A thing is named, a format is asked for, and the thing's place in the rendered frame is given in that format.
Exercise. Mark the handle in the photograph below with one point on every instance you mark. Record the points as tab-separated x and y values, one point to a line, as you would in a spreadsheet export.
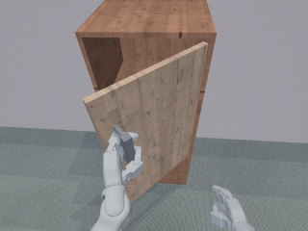
127	145

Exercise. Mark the right robot hand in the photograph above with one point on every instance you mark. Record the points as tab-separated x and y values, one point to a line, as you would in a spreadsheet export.
225	216

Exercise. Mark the cupboard door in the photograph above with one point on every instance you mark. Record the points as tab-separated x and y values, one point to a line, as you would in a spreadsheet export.
159	104

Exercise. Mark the robot left forearm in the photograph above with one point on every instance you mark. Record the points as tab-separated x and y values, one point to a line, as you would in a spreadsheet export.
115	211

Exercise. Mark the robot right forearm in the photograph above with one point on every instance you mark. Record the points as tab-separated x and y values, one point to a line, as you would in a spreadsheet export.
241	226

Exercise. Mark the left robot hand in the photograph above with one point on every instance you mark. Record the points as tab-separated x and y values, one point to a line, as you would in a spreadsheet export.
112	162

